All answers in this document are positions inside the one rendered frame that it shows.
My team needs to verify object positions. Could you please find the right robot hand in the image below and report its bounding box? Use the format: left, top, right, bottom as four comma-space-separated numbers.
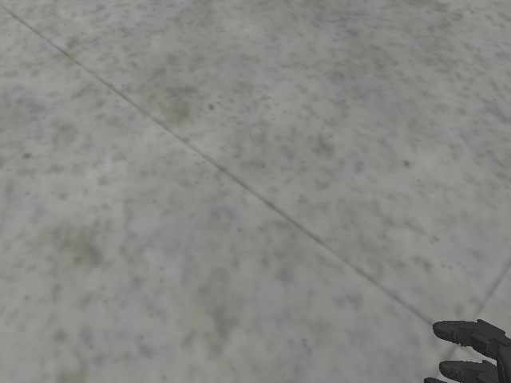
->
424, 319, 511, 383

